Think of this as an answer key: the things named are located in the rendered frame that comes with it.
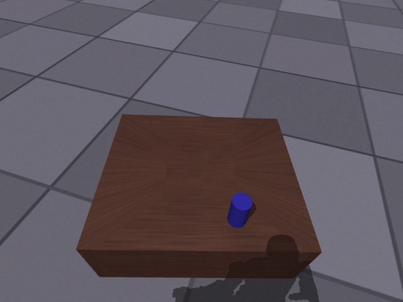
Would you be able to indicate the can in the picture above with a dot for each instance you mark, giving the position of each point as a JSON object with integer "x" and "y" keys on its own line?
{"x": 239, "y": 209}

